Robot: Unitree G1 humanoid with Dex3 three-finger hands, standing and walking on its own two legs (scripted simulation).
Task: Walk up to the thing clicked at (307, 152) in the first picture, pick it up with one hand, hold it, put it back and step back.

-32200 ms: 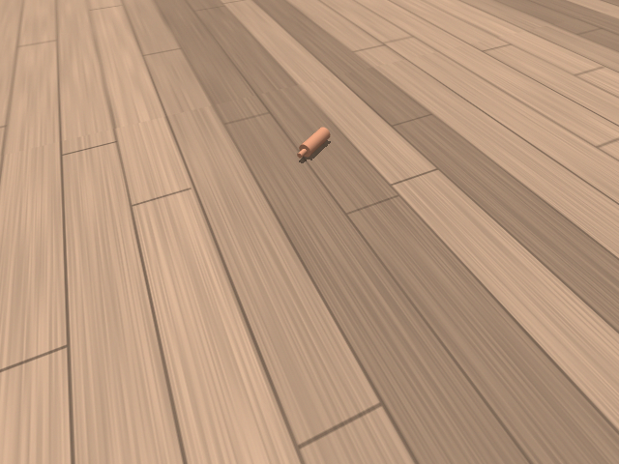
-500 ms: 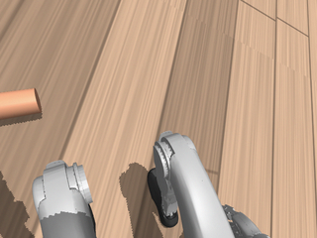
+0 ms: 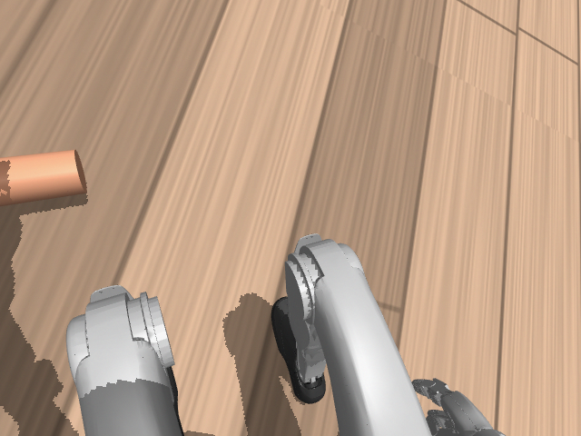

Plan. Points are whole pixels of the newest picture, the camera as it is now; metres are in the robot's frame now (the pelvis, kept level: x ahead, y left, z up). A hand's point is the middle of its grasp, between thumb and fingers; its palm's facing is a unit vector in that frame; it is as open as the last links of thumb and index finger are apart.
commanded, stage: home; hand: left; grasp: from above
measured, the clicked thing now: out of the picture +0.52 +0.34 -0.30
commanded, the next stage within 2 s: none
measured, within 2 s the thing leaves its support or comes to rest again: neither
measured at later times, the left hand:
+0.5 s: hand out of the picture +0.44 +0.32 -0.07, palm faces -0.33 -0.40 -0.85, open 10.5 cm
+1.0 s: hand out of the picture +0.29 +0.23 +0.14, palm faces +0.04 -0.92 -0.39, open 7.4 cm
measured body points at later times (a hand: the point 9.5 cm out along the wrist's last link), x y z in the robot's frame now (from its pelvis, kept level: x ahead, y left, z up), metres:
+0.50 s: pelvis +0.02 +0.00 +0.06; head +0.24 +0.07 +0.44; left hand +0.46 +0.34 -0.02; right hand +0.10 -0.26 -0.05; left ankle +0.09 +0.12 -0.31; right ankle +0.12 -0.14 -0.31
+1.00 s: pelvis +0.03 -0.01 +0.24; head +0.16 +0.03 +0.67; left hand +0.28 +0.28 +0.17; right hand +0.27 -0.22 +0.15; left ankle +0.08 +0.12 -0.31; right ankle +0.12 -0.14 -0.31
